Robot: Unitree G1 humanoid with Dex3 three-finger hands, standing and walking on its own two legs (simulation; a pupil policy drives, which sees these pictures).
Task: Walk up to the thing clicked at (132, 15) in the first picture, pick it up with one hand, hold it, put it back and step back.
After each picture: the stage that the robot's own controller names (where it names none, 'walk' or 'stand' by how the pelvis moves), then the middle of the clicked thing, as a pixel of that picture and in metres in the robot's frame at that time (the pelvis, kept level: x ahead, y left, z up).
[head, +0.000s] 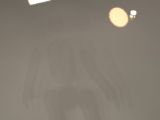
stand; (132, 15) +1.95 -0.64 -0.72
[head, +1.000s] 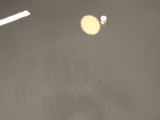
walk; (103, 21) +1.90 -0.13 -0.69
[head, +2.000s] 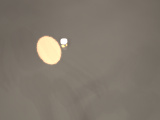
walk; (64, 44) +1.32 +0.30 -0.71
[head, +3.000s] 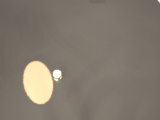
walk; (57, 76) +0.83 +0.26 -0.70
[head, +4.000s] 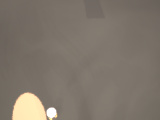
walk; (52, 115) +0.51 +0.24 -0.71
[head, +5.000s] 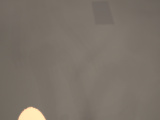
stand; out of the picture +0.36 +0.22 -0.72
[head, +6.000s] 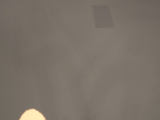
stand; out of the picture +0.37 +0.21 -0.73
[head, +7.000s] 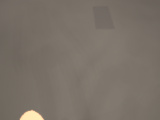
stand; out of the picture +0.36 +0.22 -0.73
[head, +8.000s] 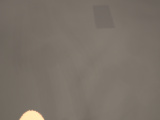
stand; out of the picture +0.35 +0.22 -0.73
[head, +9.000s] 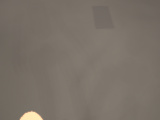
stand; out of the picture +0.35 +0.22 -0.73
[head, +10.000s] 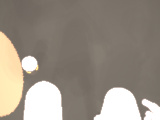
go down; (31, 66) +0.42 +0.26 -0.38
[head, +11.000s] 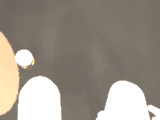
approach; (26, 60) +0.42 +0.28 -0.31
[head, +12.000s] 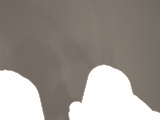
close in; out of the picture +0.38 +0.32 -0.22
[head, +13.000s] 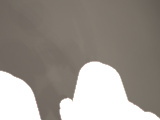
close; out of the picture +0.39 +0.32 -0.21
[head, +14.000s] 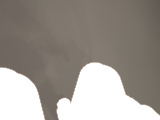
lift; out of the picture +0.37 +0.32 -0.22
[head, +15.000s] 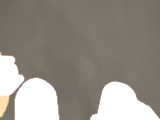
lift; (7, 77) +0.32 +0.27 -0.10
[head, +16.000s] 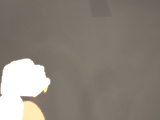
hold; (36, 86) +0.33 +0.17 +0.03
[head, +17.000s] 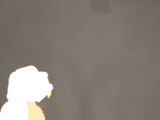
hold; (41, 91) +0.33 +0.17 -0.02
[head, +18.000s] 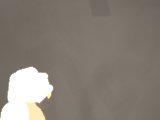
crouch; (41, 92) +0.33 +0.17 -0.02
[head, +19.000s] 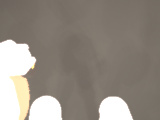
crouch; (24, 63) +0.41 +0.22 -0.10
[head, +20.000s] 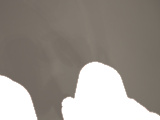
lower; out of the picture +0.39 +0.32 -0.23
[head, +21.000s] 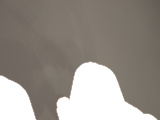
lower; out of the picture +0.39 +0.33 -0.22
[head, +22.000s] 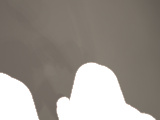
lower; out of the picture +0.39 +0.33 -0.23
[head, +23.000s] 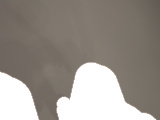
lower; out of the picture +0.39 +0.33 -0.23
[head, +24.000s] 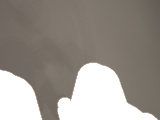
loosen; out of the picture +0.38 +0.32 -0.23
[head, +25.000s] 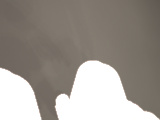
withdraw; out of the picture +0.38 +0.32 -0.22
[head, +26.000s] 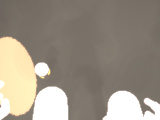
walk; (43, 71) +0.44 +0.25 -0.41
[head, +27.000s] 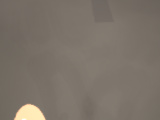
stand; out of the picture +0.37 +0.20 -0.66
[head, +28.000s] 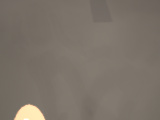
stand; out of the picture +0.38 +0.22 -0.67
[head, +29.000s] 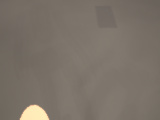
stand; out of the picture +0.39 +0.20 -0.71
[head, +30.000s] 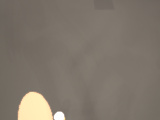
walk; (59, 118) +0.41 +0.18 -0.70
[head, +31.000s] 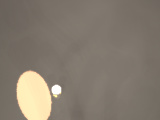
walk; (56, 92) +0.59 +0.19 -0.71
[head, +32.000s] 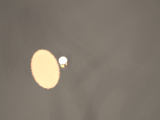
walk; (63, 63) +0.92 +0.29 -0.70
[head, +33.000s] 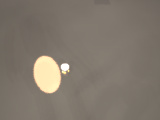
stand; (65, 70) +0.97 +0.22 -0.71
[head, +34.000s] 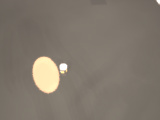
stand; (63, 70) +1.00 +0.23 -0.72
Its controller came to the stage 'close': yes
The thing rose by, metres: 0.71
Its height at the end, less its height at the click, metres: +0.00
